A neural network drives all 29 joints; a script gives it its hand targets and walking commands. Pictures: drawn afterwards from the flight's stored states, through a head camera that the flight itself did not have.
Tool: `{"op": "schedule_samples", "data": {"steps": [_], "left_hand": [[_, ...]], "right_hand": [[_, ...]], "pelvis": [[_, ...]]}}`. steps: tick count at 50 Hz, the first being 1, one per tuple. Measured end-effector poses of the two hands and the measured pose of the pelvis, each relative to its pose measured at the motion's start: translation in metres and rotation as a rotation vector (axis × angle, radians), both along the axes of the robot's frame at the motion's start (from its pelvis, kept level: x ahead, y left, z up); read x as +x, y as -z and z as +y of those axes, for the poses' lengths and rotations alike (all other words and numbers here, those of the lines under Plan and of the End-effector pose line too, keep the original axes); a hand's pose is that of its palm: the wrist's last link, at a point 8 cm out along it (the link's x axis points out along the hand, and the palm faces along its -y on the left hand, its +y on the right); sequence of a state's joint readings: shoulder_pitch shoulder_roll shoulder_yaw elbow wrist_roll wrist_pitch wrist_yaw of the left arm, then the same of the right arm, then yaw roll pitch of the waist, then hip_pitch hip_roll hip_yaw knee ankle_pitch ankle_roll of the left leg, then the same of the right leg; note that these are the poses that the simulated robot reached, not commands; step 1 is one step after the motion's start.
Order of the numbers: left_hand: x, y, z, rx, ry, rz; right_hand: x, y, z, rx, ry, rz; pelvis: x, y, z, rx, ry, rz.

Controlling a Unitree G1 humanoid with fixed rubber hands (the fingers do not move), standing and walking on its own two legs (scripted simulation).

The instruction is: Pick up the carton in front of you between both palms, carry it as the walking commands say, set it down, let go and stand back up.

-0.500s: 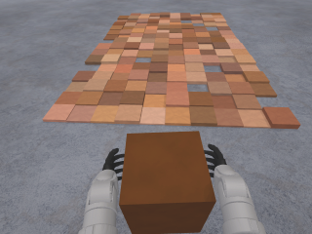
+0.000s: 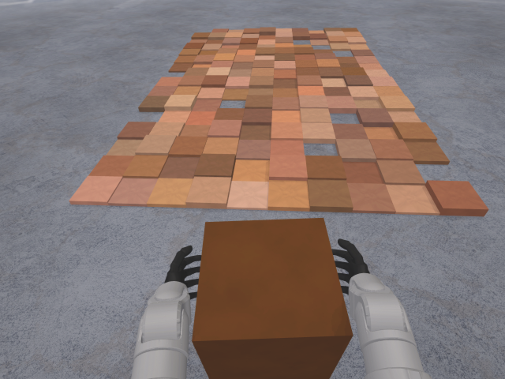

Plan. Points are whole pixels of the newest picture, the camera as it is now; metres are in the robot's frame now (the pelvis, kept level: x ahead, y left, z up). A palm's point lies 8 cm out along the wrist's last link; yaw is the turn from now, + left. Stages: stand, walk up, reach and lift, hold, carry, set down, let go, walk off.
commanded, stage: reach and lift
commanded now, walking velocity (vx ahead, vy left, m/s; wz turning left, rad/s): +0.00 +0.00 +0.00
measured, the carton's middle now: (267, 306) +0.29 +0.00 -0.05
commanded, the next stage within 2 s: hold in 0.18 s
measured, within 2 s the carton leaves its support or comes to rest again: neither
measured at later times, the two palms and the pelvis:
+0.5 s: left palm (174, 290) +0.27 +0.15 +0.05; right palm (363, 283) +0.27 -0.15 +0.05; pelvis -0.01 +0.00 +0.00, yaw +0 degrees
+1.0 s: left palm (174, 287) +0.28 +0.15 +0.05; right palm (363, 280) +0.28 -0.15 +0.05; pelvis -0.01 +0.00 +0.00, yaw +0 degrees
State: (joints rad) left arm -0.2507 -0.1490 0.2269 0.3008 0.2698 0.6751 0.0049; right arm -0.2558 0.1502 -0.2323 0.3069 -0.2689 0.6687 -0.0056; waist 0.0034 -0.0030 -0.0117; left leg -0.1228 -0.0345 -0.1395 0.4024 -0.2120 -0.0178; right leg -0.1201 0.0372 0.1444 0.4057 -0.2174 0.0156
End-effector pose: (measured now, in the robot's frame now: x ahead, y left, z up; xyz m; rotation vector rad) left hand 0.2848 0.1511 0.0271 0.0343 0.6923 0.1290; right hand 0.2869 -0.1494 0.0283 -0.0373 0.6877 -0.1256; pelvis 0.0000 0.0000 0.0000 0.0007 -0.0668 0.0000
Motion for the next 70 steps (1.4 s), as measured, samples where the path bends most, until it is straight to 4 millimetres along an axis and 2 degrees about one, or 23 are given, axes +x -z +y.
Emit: {"op": "schedule_samples", "data": {"steps": [10, 19, 35, 70], "left_hand": [[-0.002, -0.005, 0.000, 0.002, 0.000, -0.004], [-0.007, -0.021, -0.001, -0.001, 0.003, -0.034], [-0.011, -0.019, -0.001, -0.013, -0.006, -0.020], [-0.009, -0.018, -0.001, 0.004, 0.004, -0.012]], "right_hand": [[-0.002, -0.005, 0.000, -0.002, -0.002, -0.004], [-0.009, -0.021, -0.001, 0.001, 0.006, -0.033], [-0.012, -0.019, -0.001, 0.013, 0.014, -0.020], [-0.010, -0.018, -0.001, -0.003, 0.001, -0.012]], "pelvis": [[0.001, -0.001, 0.000, 0.000, 0.000, -0.013], [-0.002, -0.002, 0.000, 0.000, 0.000, -0.041], [-0.014, 0.000, 0.001, 0.000, 0.001, -0.052], [-0.004, -0.002, 0.000, 0.000, -0.001, -0.050]]}}
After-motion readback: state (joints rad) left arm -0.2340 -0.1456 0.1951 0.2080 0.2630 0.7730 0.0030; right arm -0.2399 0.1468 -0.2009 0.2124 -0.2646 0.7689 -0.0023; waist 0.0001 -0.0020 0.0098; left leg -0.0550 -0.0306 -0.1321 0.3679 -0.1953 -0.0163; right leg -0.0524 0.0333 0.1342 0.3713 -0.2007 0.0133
